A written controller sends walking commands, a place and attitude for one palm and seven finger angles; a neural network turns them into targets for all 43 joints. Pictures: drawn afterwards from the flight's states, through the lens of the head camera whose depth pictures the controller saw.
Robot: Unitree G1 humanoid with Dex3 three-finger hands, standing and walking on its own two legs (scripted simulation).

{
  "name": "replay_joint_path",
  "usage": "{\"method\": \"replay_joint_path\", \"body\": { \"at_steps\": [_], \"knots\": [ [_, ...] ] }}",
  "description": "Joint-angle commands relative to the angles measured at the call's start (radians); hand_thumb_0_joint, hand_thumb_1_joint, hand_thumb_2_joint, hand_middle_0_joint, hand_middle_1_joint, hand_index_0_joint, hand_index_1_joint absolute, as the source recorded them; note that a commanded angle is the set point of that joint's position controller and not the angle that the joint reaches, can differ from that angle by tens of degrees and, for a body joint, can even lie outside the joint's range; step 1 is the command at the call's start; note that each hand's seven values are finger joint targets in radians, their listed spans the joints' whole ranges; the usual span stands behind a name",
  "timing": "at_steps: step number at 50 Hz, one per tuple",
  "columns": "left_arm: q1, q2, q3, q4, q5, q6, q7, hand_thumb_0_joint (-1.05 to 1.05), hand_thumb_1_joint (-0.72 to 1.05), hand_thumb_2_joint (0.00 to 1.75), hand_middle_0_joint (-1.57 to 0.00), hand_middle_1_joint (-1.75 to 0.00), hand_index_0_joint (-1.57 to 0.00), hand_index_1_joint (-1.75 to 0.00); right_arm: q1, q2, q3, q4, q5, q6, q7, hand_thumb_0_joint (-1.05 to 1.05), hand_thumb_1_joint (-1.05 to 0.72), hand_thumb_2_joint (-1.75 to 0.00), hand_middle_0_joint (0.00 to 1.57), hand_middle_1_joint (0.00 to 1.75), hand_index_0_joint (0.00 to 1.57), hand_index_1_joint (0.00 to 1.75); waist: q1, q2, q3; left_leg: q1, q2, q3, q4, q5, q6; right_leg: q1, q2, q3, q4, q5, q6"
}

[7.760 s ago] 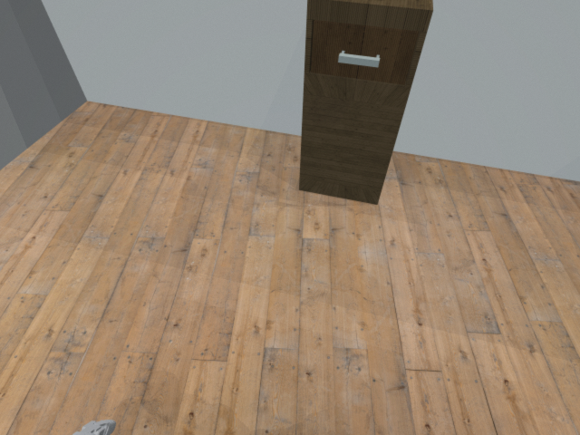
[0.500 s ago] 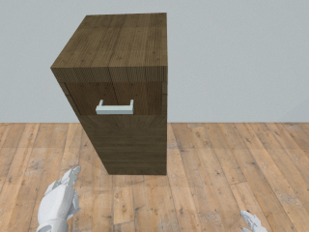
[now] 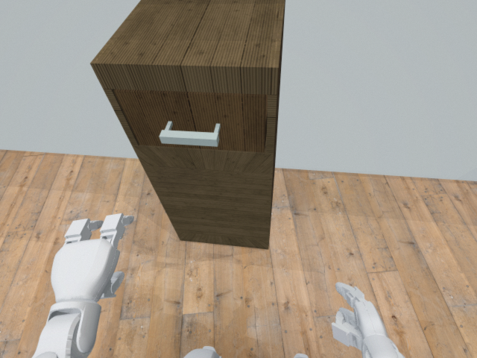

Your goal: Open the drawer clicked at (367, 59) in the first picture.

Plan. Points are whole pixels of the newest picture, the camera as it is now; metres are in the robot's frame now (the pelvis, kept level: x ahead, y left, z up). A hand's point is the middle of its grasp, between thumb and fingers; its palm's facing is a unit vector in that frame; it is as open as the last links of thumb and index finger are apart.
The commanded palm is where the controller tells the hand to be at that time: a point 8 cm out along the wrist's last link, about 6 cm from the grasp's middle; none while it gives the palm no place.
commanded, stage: raise the hand with hooked fingers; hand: left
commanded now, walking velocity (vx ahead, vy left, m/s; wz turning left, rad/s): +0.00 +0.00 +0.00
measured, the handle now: (191, 132) +0.59 +0.19 -0.01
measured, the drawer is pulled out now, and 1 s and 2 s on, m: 0.00 0.00 0.00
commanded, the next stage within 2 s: move the hooked fingers above the handle in 1.18 s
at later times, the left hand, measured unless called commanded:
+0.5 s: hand (96, 219) +0.29 +0.26 +0.08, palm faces +0.09 -0.08 -0.99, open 13.2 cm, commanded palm +0.27 +0.27 +0.14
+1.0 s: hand (95, 191) +0.32 +0.26 +0.12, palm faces +0.01 -0.08 -1.00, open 13.8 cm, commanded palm +0.30 +0.26 +0.17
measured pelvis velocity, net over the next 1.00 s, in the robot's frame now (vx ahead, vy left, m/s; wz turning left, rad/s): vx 0.01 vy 0.03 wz -0.01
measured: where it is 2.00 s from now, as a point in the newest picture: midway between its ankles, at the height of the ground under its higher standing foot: outside the picture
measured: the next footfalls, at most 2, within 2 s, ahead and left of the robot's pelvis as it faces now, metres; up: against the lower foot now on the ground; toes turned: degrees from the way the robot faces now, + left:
none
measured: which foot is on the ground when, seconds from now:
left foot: down 0.00-1.00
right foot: down 0.00-1.00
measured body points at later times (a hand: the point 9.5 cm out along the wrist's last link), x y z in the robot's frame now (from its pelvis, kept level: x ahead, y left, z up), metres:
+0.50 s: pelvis +0.01 +0.04 +0.03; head +0.03 +0.01 +0.48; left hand +0.28 +0.26 +0.14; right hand +0.22 -0.20 -0.07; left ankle +0.00 +0.14 -0.69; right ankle +0.01 -0.09 -0.69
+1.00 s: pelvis +0.01 +0.03 +0.05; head +0.04 -0.01 +0.49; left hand +0.31 +0.26 +0.17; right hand +0.19 -0.20 -0.07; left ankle +0.00 +0.14 -0.69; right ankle +0.01 -0.09 -0.69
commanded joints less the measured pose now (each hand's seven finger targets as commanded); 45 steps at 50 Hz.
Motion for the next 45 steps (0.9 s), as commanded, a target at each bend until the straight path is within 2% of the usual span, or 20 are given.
{"method": "replay_joint_path", "body": {
  "at_steps": [1,3,5,7,10,11,13,16,20,22,25,27,28,31,33,36,39,41,43,45],
  "knots": [
    [-0.011,0.2,0.112,-0.184,-0.011,-0.013,-0.026,0.0,0.04,0.53,-0.26,-0.86,-0.26,-0.86,-0.094,-0.14,-0.049,-0.158,0.006,-0.051,-0.026,0.0,-0.9,-0.9,0.2,0.3,0.2,0.3,0.002,-0.081,-0.189,0.11,-0.065,0.012,-0.179,0.218,0.059,0.29,-0.004,0.112,-0.259,0.313,0.015],
    [-0.022,0.198,0.13,-0.173,-0.009,-0.039,-0.016,0.0,-0.01,0.51,-0.27,-0.88,-0.27,-0.88,-0.081,-0.14,-0.054,-0.151,0.006,-0.055,-0.023,0.0,-0.9,-0.9,0.2,0.3,0.2,0.3,0.004,-0.086,-0.172,0.128,-0.063,0.012,-0.201,0.22,0.059,0.291,-0.003,0.099,-0.272,0.29,0.013],
    [-0.04,0.2,0.144,-0.187,-0.01,-0.067,0.003,0.0,-0.06,0.49,-0.27,-0.92,-0.27,-0.92,-0.068,-0.146,-0.066,-0.15,0.005,-0.062,-0.02,0.0,-0.9,-0.9,0.2,0.3,0.2,0.3,0.006,-0.051,-0.187,0.161,-0.061,0.009,-0.215,0.244,0.057,0.289,0.002,0.082,-0.269,0.3,0.007],
    [-0.086,0.214,0.163,-0.2,-0.008,-0.079,0.028,0.0,-0.1,0.47,-0.27,-0.94,-0.27,-0.94,-0.062,-0.151,-0.075,-0.148,0.006,-0.065,-0.016,0.0,-0.9,-0.9,0.2,0.3,0.2,0.3,0.002,-0.052,-0.207,0.183,-0.06,0.009,-0.22,0.266,0.058,0.289,0.005,0.067,-0.266,0.3,0.005],
    [-0.122,0.177,0.123,-0.205,-0.004,-0.072,0.049,0.0,-0.17,0.44,-0.28,-0.99,-0.28,-0.99,-0.048,-0.159,-0.092,-0.139,0.01,-0.066,-0.007,0.0,-0.9,-0.9,0.2,0.3,0.2,0.3,-0.009,0.0,-0.223,0.241,-0.055,0.01,-0.225,0.314,0.054,0.26,0.011,0.044,-0.259,0.319,0.0],
    [-0.159,0.177,0.113,-0.209,-0.004,-0.064,0.049,0.0,-0.2,0.43,-0.28,-1.0,-0.28,-1.0,-0.045,-0.164,-0.096,-0.133,0.011,-0.065,-0.004,0.0,-0.9,-0.9,0.2,0.3,0.2,0.3,-0.019,-0.013,-0.219,0.253,-0.05,0.007,-0.23,0.323,0.054,0.252,0.013,0.038,-0.259,0.317,0.0],
    [-0.191,0.177,0.097,-0.212,-0.004,-0.043,0.042,0.0,-0.24,0.41,-0.28,-1.03,-0.28,-1.03,-0.052,-0.168,-0.099,-0.134,0.017,-0.063,-0.003,0.0,-0.9,-0.9,0.2,0.3,0.2,0.3,-0.015,-0.012,-0.23,0.272,-0.047,0.004,-0.241,0.342,0.054,0.264,0.012,0.028,-0.262,0.314,0.001],
    [-0.256,0.189,0.073,-0.214,0.004,-0.007,0.012,0.0,-0.31,0.38,-0.29,-1.08,-0.29,-1.08,-0.063,-0.173,-0.099,-0.128,0.024,-0.055,-0.002,0.0,-0.9,-0.9,0.2,0.3,0.2,0.3,-0.01,0.014,-0.219,0.311,-0.039,-0.002,-0.27,0.383,0.051,0.277,0.014,0.02,-0.272,0.321,-0.002],
    [-0.313,0.209,0.068,-0.191,0.0,0.032,-0.046,0.0,-0.41,0.34,-0.29,-1.14,-0.29,-1.14,-0.073,-0.17,-0.089,-0.125,0.037,-0.04,-0.003,0.0,-0.9,-0.9,0.2,0.3,0.2,0.3,0.001,-0.005,-0.186,0.336,-0.034,-0.007,-0.316,0.42,0.046,0.323,0.016,0.012,-0.301,0.329,-0.003],
    [-0.356,0.23,0.075,-0.191,-0.001,0.04,-0.076,0.0,-0.45,0.32,-0.3,-1.17,-0.3,-1.17,-0.078,-0.169,-0.082,-0.126,0.041,-0.032,-0.005,0.0,-0.9,-0.9,0.2,0.3,0.2,0.3,0.004,0.021,-0.184,0.357,-0.033,-0.008,-0.336,0.438,0.042,0.348,0.018,0.015,-0.32,0.333,-0.004],
    [-0.399,0.216,0.053,-0.155,-0.008,0.046,-0.121,0.0,-0.5,0.3,-0.3,-1.2,-0.3,-1.2,-0.075,-0.162,-0.075,-0.122,0.048,-0.022,-0.005,0.0,-0.9,-0.9,0.2,0.3,0.2,0.3,0.002,-0.009,-0.143,0.374,-0.033,-0.001,-0.364,0.447,0.042,0.368,0.02,0.011,-0.351,0.349,-0.002],
    [-0.451,0.23,0.055,-0.148,-0.013,0.046,-0.149,0.0,-0.5,0.3,-0.3,-1.2,-0.3,-1.2,-0.073,-0.163,-0.07,-0.12,0.049,-0.019,-0.008,0.0,-0.9,-0.9,0.2,0.3,0.2,0.3,0.0,-0.004,-0.144,0.388,-0.036,0.002,-0.379,0.443,0.044,0.39,0.022,0.011,-0.372,0.354,-0.001],
    [-0.47,0.228,0.047,-0.135,-0.014,0.045,-0.164,0.0,-0.5,0.3,-0.3,-1.2,-0.3,-1.2,-0.072,-0.16,-0.066,-0.116,0.05,-0.017,-0.008,0.0,-0.9,-0.9,0.2,0.3,0.2,0.3,-0.002,-0.018,-0.135,0.393,-0.038,0.006,-0.385,0.441,0.044,0.397,0.021,0.012,-0.381,0.36,0.0],
    [-0.54,0.244,0.044,-0.129,-0.018,0.028,-0.2,0.0,-0.5,0.3,-0.3,-1.2,-0.3,-1.2,-0.072,-0.159,-0.061,-0.112,0.05,-0.014,-0.011,0.0,-0.9,-0.9,0.2,0.3,0.2,0.3,-0.002,0.007,-0.149,0.414,-0.042,0.006,-0.397,0.458,0.045,0.421,0.021,0.012,-0.398,0.376,-0.001],
    [-0.587,0.256,0.046,-0.124,-0.024,0.015,-0.22,0.0,-0.5,0.3,-0.3,-1.2,-0.3,-1.2,-0.071,-0.159,-0.057,-0.11,0.051,-0.013,-0.013,0.0,-0.9,-0.9,0.2,0.3,0.2,0.3,-0.005,-0.001,-0.151,0.42,-0.046,0.006,-0.406,0.446,0.046,0.437,0.02,0.014,-0.413,0.374,0.0],
    [-0.645,0.29,0.068,-0.131,-0.037,-0.016,-0.24,0.0,-0.5,0.3,-0.3,-1.2,-0.3,-1.2,-0.065,-0.162,-0.059,-0.103,0.051,-0.016,-0.018,0.0,-0.9,-0.9,0.2,0.3,0.2,0.3,-0.003,-0.004,-0.179,0.437,-0.051,0.006,-0.412,0.464,0.049,0.464,0.02,0.015,-0.425,0.404,0.001],
    [-0.677,0.302,0.078,-0.1,-0.051,-0.033,-0.254,0.0,-0.5,0.3,-0.3,-1.2,-0.3,-1.2,-0.06,-0.164,-0.061,-0.094,0.055,-0.016,-0.02,0.0,-0.9,-0.9,0.2,0.3,0.2,0.3,-0.004,0.002,-0.174,0.433,-0.054,0.01,-0.421,0.466,0.048,0.477,0.018,0.016,-0.438,0.415,0.002],
    [-0.624,0.282,0.073,-0.074,-0.061,-0.039,-0.264,0.0,-0.5,0.3,-0.3,-1.2,-0.3,-1.2,-0.051,-0.167,-0.066,-0.096,0.058,-0.016,-0.014,0.0,-0.9,-0.9,0.2,0.3,0.2,0.3,0.004,-0.01,-0.168,0.426,-0.054,0.01,-0.424,0.493,0.047,0.485,0.019,0.015,-0.437,0.439,0.002],
    [-0.573,0.268,0.075,-0.044,-0.072,-0.04,-0.276,0.0,-0.5,0.3,-0.3,-1.2,-0.3,-1.2,-0.049,-0.171,-0.068,-0.099,0.061,-0.014,-0.008,0.0,-0.9,-0.9,0.2,0.3,0.2,0.3,0.011,-0.049,-0.159,0.404,-0.055,0.017,-0.43,0.483,0.048,0.5,0.017,0.014,-0.44,0.443,0.005],
    [-0.571,0.274,0.078,-0.081,-0.075,-0.051,-0.279,0.0,-0.5,0.3,-0.3,-1.2,-0.3,-1.2,-0.05,-0.177,-0.073,-0.103,0.061,-0.012,-0.004,0.0,-0.9,-0.9,0.2,0.3,0.2,0.3,0.014,-0.033,-0.166,0.405,-0.056,0.023,-0.431,0.488,0.05,0.503,0.015,0.021,-0.442,0.458,0.006]
  ]
}}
